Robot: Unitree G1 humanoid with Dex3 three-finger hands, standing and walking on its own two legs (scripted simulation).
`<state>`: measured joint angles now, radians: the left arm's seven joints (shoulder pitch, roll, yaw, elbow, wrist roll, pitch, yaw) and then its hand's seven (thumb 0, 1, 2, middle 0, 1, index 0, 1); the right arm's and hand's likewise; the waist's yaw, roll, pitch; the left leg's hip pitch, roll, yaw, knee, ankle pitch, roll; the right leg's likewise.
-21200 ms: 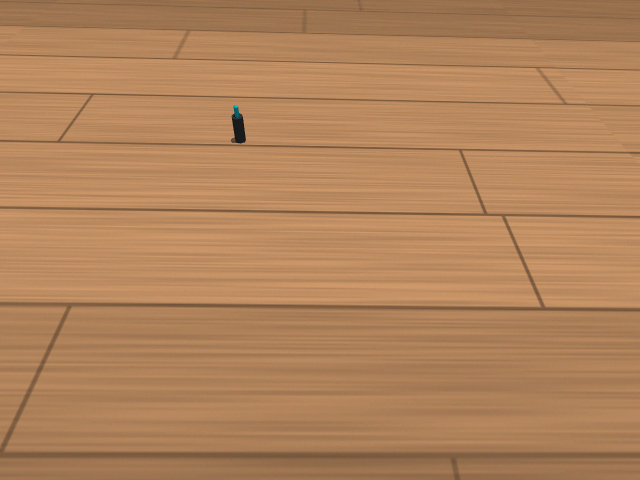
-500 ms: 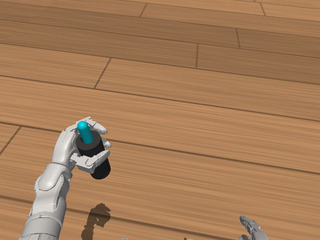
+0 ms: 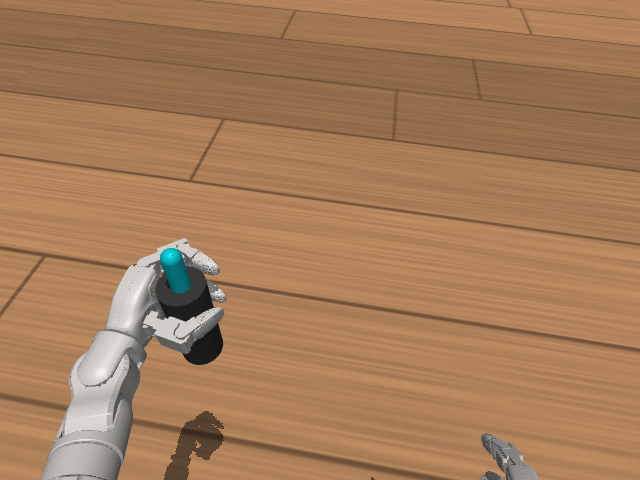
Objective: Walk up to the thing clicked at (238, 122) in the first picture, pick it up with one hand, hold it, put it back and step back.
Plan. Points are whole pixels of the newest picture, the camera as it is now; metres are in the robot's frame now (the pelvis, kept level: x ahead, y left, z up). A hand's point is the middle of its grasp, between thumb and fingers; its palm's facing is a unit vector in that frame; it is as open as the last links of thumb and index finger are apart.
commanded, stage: crouch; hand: left
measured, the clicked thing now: (188, 306) +0.32 +0.16 +0.04
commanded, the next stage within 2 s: lower in 1.94 s
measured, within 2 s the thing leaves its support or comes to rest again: neither
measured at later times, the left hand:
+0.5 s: hand (212, 338) +0.32 +0.15 -0.06, palm faces -0.17 -0.99 +0.05, open 7.9 cm
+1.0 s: hand (237, 386) +0.34 +0.15 -0.31, palm faces -0.18 -0.98 -0.01, open 7.9 cm
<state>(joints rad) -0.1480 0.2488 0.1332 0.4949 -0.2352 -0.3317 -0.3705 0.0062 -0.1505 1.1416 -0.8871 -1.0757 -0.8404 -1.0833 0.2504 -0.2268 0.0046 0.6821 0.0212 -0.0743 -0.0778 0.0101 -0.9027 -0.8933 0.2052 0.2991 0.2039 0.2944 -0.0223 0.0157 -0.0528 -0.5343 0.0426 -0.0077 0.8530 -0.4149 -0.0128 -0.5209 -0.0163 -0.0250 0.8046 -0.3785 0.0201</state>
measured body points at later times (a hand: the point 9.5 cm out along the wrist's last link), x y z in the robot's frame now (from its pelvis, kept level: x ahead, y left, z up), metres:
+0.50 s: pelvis -0.02 +0.00 -0.06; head +0.08 +0.02 +0.38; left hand +0.33 +0.21 -0.06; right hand +0.10 -0.27 -0.16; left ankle +0.01 +0.12 -0.70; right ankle +0.02 -0.14 -0.70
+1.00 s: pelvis -0.07 +0.00 -0.28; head +0.11 +0.03 +0.13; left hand +0.34 +0.21 -0.31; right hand +0.06 -0.26 -0.40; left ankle +0.01 +0.12 -0.70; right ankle +0.02 -0.14 -0.70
